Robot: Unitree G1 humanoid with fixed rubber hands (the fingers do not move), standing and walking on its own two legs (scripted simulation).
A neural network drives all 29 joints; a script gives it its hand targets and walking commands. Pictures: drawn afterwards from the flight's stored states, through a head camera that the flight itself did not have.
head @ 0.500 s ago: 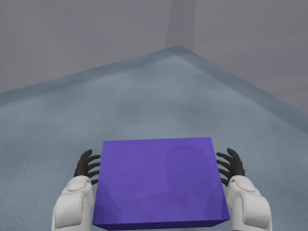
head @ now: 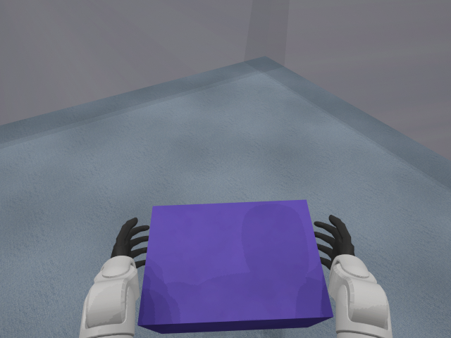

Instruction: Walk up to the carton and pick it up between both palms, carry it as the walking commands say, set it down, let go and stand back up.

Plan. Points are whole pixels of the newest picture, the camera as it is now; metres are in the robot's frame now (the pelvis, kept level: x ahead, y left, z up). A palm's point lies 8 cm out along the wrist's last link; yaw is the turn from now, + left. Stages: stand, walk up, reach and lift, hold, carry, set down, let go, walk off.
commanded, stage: carry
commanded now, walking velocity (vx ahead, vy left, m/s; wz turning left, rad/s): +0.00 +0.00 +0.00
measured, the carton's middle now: (232, 268) +0.29 -0.01 -0.04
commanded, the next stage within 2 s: hold in 0.10 s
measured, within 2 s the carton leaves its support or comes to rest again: neither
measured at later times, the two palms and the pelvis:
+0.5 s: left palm (133, 233) +0.30 +0.17 +0.06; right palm (346, 235) +0.30 -0.21 +0.05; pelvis +0.01 -0.01 +0.01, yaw +9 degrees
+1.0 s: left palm (143, 256) +0.31 +0.17 -0.03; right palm (327, 248) +0.33 -0.21 -0.04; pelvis +0.01 -0.04 +0.00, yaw +12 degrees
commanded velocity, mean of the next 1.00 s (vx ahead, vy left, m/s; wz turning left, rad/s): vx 0.00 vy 0.00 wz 0.00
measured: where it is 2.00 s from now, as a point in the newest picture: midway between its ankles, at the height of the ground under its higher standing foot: outside the picture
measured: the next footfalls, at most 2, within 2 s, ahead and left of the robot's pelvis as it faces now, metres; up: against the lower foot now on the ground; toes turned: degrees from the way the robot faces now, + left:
none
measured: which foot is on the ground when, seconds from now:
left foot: down 0.00-1.00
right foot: down 0.00-1.00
